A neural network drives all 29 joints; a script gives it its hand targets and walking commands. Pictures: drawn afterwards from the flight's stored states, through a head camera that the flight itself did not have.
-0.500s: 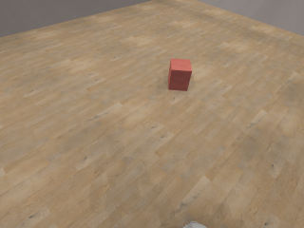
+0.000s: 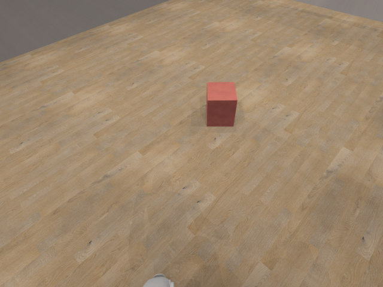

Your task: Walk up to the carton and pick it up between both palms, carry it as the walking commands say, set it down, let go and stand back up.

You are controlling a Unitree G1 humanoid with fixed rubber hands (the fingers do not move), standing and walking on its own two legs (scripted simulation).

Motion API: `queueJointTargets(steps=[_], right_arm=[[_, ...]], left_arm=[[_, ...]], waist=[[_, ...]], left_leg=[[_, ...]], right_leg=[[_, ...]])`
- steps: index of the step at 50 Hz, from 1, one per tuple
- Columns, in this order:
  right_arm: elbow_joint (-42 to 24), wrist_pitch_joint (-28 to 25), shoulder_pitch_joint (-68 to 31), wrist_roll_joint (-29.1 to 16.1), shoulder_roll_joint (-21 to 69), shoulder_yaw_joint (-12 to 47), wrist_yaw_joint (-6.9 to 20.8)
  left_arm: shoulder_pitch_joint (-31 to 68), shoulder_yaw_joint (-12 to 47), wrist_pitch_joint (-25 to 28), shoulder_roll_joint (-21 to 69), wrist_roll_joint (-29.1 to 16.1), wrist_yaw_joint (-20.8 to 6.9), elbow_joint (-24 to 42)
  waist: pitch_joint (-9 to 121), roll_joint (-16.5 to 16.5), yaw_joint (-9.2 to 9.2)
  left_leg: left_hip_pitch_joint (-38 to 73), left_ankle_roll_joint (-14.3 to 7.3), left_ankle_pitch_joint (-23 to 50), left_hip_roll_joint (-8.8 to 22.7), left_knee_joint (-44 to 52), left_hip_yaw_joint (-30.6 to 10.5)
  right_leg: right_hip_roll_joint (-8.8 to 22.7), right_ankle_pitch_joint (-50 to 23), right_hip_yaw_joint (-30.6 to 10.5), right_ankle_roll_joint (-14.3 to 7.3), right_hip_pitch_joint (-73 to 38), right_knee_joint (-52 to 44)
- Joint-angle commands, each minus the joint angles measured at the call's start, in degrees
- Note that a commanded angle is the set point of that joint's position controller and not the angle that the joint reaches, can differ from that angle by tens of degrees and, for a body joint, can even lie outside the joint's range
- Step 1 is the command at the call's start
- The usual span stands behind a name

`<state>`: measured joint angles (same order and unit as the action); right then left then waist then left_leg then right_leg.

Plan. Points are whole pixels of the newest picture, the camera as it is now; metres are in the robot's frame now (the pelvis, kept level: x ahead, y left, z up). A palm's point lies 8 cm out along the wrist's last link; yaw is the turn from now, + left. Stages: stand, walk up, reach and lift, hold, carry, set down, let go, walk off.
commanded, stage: walk up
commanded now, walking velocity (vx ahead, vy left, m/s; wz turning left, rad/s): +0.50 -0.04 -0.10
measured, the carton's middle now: (220, 104) +1.42 -0.10 -0.65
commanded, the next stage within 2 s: none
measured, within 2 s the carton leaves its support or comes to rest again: neither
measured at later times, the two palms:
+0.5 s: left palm (127, 199) +0.37 +0.23 -0.13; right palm out of the picture +0.17 -0.22 -0.13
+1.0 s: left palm (141, 186) +0.43 +0.20 -0.14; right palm (284, 130) +0.65 -0.26 -0.12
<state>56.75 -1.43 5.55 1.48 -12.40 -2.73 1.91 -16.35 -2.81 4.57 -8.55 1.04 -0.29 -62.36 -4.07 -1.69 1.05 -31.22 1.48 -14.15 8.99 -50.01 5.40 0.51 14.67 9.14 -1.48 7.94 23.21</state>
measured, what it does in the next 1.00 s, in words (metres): walks ahead: left foot, then right foot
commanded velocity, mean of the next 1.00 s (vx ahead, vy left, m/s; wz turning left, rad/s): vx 0.50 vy -0.02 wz -0.03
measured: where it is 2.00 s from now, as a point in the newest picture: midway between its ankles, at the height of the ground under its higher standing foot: (214, 169)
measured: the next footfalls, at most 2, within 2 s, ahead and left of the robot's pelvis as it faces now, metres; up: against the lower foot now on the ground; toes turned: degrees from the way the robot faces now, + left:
left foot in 0.14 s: +0.23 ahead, +0.13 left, +0.00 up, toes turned +9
right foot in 0.60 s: +0.48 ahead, -0.18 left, +0.00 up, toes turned -10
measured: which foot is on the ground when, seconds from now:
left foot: up 0.00-0.12, down 0.14-0.60, up 0.62-1.00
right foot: down 0.00-0.16, up 0.18-0.58, down 0.60-1.00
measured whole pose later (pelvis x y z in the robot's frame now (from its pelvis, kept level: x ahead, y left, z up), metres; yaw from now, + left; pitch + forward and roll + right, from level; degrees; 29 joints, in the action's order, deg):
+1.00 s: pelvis +0.51 -0.03 +0.00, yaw -1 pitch +0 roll -2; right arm 55.9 -1.5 3.4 1.5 -12.2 -2.1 2.8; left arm -24.6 -3.0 3.5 -10.7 1.1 -0.5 -63.7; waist -2.1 -0.8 4.0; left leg -24.3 2.7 -10.2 7.5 -31.8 6.0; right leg 4.0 18.1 8.5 2.2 4.4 23.4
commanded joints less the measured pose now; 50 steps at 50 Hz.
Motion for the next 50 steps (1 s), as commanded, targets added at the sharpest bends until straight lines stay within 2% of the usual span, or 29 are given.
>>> queueJointTargets(steps=[1,5,6,7,8,9,10,11,13,14,16,20,21,23,26,28,29,30,31,32,33,34,35,37,38,41,47,49,50], right_arm=[[-2.22,-0.33,-0.11,-0.55,-1.81,0.01,0.61],[-1.99,-1.34,-2.33,-0.55,-2.15,0.06,-0.13],[-0.81,-1.78,1.80,-0.57,-3.46,-0.55,-0.52],[1.66,-2.40,9.87,-0.53,-6.19,-1.64,-1.26],[3.22,-2.58,17.34,0.25,-11.42,-2.90,-1.97],[4.69,-2.27,23.86,0.09,-16.30,-3.83,-2.29],[3.92,-2.03,21.67,-0.25,-15.45,-2.81,-2.18],[2.85,-2.16,16.27,-0.06,-13.15,-2.08,-2.20],[1.56,-2.80,11.82,-0.42,-8.24,-1.00,-2.24],[2.02,-3.13,12.08,-0.54,-6.79,-0.61,-2.26],[2.33,-3.83,12.32,-0.55,-5.99,-0.47,-2.25],[3.43,-4.20,14.92,-0.61,-6.62,-0.20,-2.35],[3.76,-4.19,14.68,-0.51,-6.64,-0.19,-2.31],[4.49,-4.13,16.47,-0.30,-7.60,-0.55,-2.33],[5.10,-3.75,17.07,-0.35,-7.04,-1.00,-1.78],[5.47,-3.39,18.23,-0.64,-7.52,-1.03,-1.70],[5.39,-3.19,17.93,-0.57,-7.48,-0.95,-1.67],[4.69,-2.93,17.74,-0.47,-5.03,-0.40,-1.38],[1.66,-3.45,19.05,-1.35,-0.58,0.94,-1.26],[1.40,-3.21,17.20,-0.04,-2.77,0.41,-1.41],[1.76,-2.90,15.30,0.06,-4.60,-0.50,-1.32],[2.11,-2.89,14.98,0.07,-3.42,-0.43,-1.30],[2.22,-2.20,15.09,0.04,-1.88,-0.31,-1.17],[2.74,-0.68,17.29,0.15,-0.13,-0.20,-0.61],[2.36,-0.06,16.74,0.35,0.02,-0.23,-0.33],[0.26,0.61,9.25,0.77,0.23,-0.08,0.48],[-2.80,-0.08,-0.91,0.11,-1.45,0.15,1.20],[-2.85,-0.99,0.22,-0.18,-2.28,0.26,0.80],[-1.08,-1.58,5.60,-0.26,-3.94,-0.28,0.32]], left_arm=[[-0.67,-1.50,0.79,-9.32,-0.29,0.04,2.10],[-5.36,-1.45,0.50,-9.69,-0.09,0.10,-0.23],[-5.74,-1.36,0.31,-9.25,0.04,0.11,-0.48],[-4.90,-1.29,0.32,-8.96,-0.13,-0.03,-0.03],[-4.06,-0.82,0.50,-6.58,-0.61,-0.13,2.07],[-4.06,-1.40,0.41,-7.12,-0.63,0.24,3.70],[-2.04,-1.34,0.11,-8.70,0.05,0.39,4.59],[-0.23,-1.00,0.14,-7.76,-0.07,0.08,4.48],[-1.25,-0.63,-0.82,-5.58,0.20,-0.60,3.08],[-2.71,-0.78,-1.74,-5.09,0.33,-0.85,2.58],[-3.59,-0.64,-2.99,-4.27,0.42,-1.60,2.80],[3.86,-0.58,-3.77,-4.28,0.27,-2.71,6.00],[5.99,-0.24,-3.72,-3.40,0.04,-3.07,6.77],[10.36,-0.59,-3.31,-4.09,-0.19,-3.33,8.77],[11.88,-1.27,-2.18,-5.40,-0.11,-3.16,10.30],[9.21,-1.82,-1.56,-6.62,0.32,-2.67,9.22],[3.08,-2.50,-1.22,-7.59,0.45,-2.07,7.14],[-7.32,-3.58,-0.55,-11.51,0.69,-1.19,4.27],[-15.82,-5.25,-0.14,-19.77,1.25,-0.11,3.10],[-17.06,-5.32,-0.77,-19.79,0.54,-0.01,3.19],[-13.55,-4.69,-0.65,-18.50,0.74,0.05,3.77],[-7.67,-3.91,-0.22,-15.08,1.05,0.08,4.76],[-2.55,-3.00,-0.04,-11.84,0.57,0.18,5.46],[0.01,-2.03,0.31,-8.77,0.17,0.17,5.84],[-0.59,-1.84,0.50,-8.72,0.11,0.12,5.62],[-3.76,-1.27,1.02,-8.91,0.30,0.43,4.42],[-3.94,-1.78,0.63,-11.11,0.27,0.37,3.40],[-3.80,-1.40,0.37,-10.70,-0.22,-0.08,2.93],[-5.01,-0.99,-0.13,-9.34,-0.32,-0.23,1.98]], waist=[[-1.64,9.64,-1.04],[-1.38,6.19,-0.86],[1.16,2.79,-2.71],[5.83,-1.94,-6.51],[9.63,-12.49,-9.90],[15.62,-19.02,-11.13],[12.72,-12.88,-9.82],[6.84,-8.90,-7.89],[0.19,-1.30,-4.40],[-0.08,-0.55,-2.63],[1.70,-4.66,-1.25],[-2.27,-4.47,-1.93],[-3.35,-6.29,-2.18],[-3.85,-5.06,-3.39],[-1.32,-8.42,-3.33],[-0.54,-3.03,-2.05],[2.21,1.59,0.97],[7.65,9.28,5.59],[16.91,28.91,9.56],[19.53,17.12,7.97],[15.14,8.29,6.24],[10.12,5.77,4.29],[4.95,7.00,1.68],[3.15,11.08,-0.96],[2.43,11.99,-1.28],[0.73,7.95,-0.44],[-2.55,9.57,0.00],[-0.23,10.71,-1.14],[3.66,7.38,-2.90]], left_leg=[[7.64,0.79,4.12,-0.31,8.41,0.22],[11.62,0.22,3.32,-2.71,15.99,2.37],[18.86,-0.59,2.88,-4.14,18.69,3.13],[29.39,-2.05,1.33,-4.00,21.58,2.25],[40.59,-6.24,-5.11,7.27,26.93,-13.14],[45.95,-11.30,-10.52,18.37,36.00,-32.28],[41.65,-12.24,-16.65,19.41,36.92,-34.42],[34.97,-11.94,-17.63,18.74,38.57,-31.19],[26.70,-11.00,-4.45,15.38,39.62,-23.11],[23.46,-10.24,3.29,15.25,39.77,-19.96],[23.53,-8.96,6.89,12.89,39.41,-14.38],[20.75,-7.54,6.37,9.54,42.44,-7.10],[20.13,-7.03,6.95,8.74,42.89,-5.81],[20.65,-6.93,3.36,8.82,44.18,-5.28],[21.20,-6.88,-0.50,6.81,40.88,-3.14],[19.41,-6.23,0.50,7.02,34.03,-2.31],[16.78,-5.54,3.92,4.87,24.86,-0.48],[8.90,-3.73,3.12,0.63,8.34,2.47],[-6.50,-0.94,-14.61,-7.06,-15.38,3.82],[-8.39,-2.21,-16.30,-4.20,-23.33,-3.11],[-8.63,-2.68,-11.82,-2.29,-26.54,-5.52],[-8.21,-2.56,-6.68,0.09,-25.04,-6.77],[-6.17,-2.01,-3.15,2.06,-20.84,-6.63],[0.11,-1.33,-1.47,1.49,-16.30,-5.44],[0.71,-1.03,-0.83,1.36,-13.55,-4.72],[-0.12,-0.16,1.72,1.11,-2.67,-3.30],[7.52,1.84,4.48,-0.59,15.37,-0.36],[14.79,1.33,5.01,-2.32,19.80,1.42],[23.68,0.79,4.71,-3.54,19.84,2.45]], right_leg=[[14.29,0.64,-10.81,-6.75,7.00,-15.34],[13.62,-8.05,-11.81,-5.90,2.52,-8.19],[11.67,-13.30,-10.28,-5.12,3.49,-0.39],[9.00,-15.76,-8.35,-3.74,6.75,10.52],[3.10,-7.13,-3.48,-0.62,19.63,25.46],[0.19,14.62,-4.07,0.58,28.11,42.04],[3.58,14.37,-9.07,-0.43,31.90,49.38],[5.26,9.92,-9.77,-0.07,33.78,51.18],[8.03,2.75,-10.14,1.70,32.63,49.03],[9.54,1.29,-10.59,2.67,29.56,47.29],[9.77,-0.94,-10.12,3.92,27.84,42.40],[9.03,-7.90,-6.93,4.47,25.85,26.88],[8.23,-8.91,-6.18,4.25,24.21,22.03],[7.85,-9.68,-5.16,3.78,21.68,15.46],[6.76,-8.16,-3.00,2.99,15.45,10.86],[5.93,-7.47,-1.64,2.80,8.11,6.82],[4.61,-5.70,-0.77,2.50,-0.23,5.00],[8.09,1.78,-6.44,0.45,-13.30,2.10],[25.19,14.69,-33.88,-6.64,-25.74,-8.45],[30.15,19.37,-42.73,-7.46,-23.01,-11.89],[29.86,12.92,-42.43,-6.86,-17.31,-11.03],[26.51,3.31,-34.63,-6.91,-12.55,-8.76],[22.79,-1.57,-26.27,-6.16,-5.05,-9.58],[19.40,-1.85,-18.87,-4.76,2.29,-11.85],[19.39,0.34,-17.59,-4.86,3.84,-13.14],[19.39,1.14,-14.87,-6.05,3.55,-15.23],[18.42,4.95,-13.68,-5.66,6.47,-15.94],[14.57,4.48,-10.12,-4.54,6.74,-11.29],[10.97,4.61,-6.74,-3.92,8.30,-2.75]])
